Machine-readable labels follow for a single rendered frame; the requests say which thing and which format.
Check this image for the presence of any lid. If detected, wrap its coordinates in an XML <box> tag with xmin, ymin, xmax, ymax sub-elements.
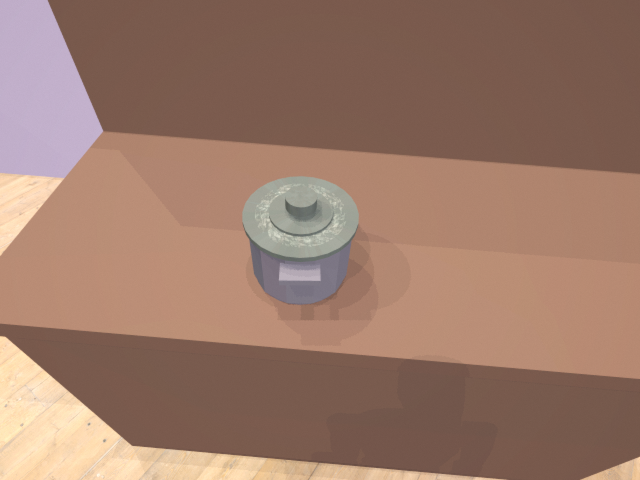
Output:
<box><xmin>242</xmin><ymin>176</ymin><xmax>359</xmax><ymax>262</ymax></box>

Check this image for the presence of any knob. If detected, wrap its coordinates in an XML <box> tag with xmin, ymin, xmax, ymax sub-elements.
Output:
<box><xmin>285</xmin><ymin>186</ymin><xmax>317</xmax><ymax>217</ymax></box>

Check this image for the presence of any table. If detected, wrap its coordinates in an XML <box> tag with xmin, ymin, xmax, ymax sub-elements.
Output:
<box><xmin>0</xmin><ymin>0</ymin><xmax>640</xmax><ymax>480</ymax></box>

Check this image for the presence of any pot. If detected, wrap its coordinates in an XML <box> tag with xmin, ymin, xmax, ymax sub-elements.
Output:
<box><xmin>249</xmin><ymin>240</ymin><xmax>352</xmax><ymax>305</ymax></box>

